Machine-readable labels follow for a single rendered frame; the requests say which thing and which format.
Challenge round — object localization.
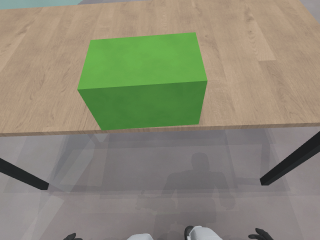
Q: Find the right robot foot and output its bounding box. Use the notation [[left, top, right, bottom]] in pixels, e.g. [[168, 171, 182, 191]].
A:
[[184, 225, 194, 240]]

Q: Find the right robot hand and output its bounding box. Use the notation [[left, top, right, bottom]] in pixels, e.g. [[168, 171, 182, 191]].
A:
[[248, 228, 274, 240]]

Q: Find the table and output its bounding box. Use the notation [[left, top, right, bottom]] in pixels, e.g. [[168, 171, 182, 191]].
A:
[[0, 0, 320, 190]]

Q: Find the right robot thigh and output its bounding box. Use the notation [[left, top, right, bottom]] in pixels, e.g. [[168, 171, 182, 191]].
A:
[[187, 227, 222, 240]]

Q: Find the carton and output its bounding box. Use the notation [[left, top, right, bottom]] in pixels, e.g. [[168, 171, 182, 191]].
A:
[[77, 32, 208, 131]]

